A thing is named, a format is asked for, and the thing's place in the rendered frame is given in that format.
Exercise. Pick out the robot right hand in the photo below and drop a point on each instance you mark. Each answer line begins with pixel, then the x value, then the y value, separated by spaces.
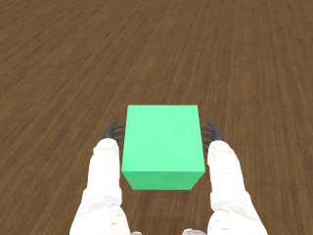
pixel 215 131

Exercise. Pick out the carton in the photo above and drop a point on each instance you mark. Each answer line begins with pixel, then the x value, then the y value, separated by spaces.
pixel 162 147

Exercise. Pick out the right robot forearm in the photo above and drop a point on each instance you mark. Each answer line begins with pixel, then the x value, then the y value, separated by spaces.
pixel 227 183

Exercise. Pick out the robot left hand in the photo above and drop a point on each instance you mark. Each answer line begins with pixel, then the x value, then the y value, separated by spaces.
pixel 111 134

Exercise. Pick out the left robot upper arm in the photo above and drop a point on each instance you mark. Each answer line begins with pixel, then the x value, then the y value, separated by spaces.
pixel 108 219

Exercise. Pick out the right robot upper arm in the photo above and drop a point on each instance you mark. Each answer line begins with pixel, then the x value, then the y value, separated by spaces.
pixel 228 222

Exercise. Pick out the left robot forearm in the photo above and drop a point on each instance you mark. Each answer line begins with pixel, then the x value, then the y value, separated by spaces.
pixel 103 178

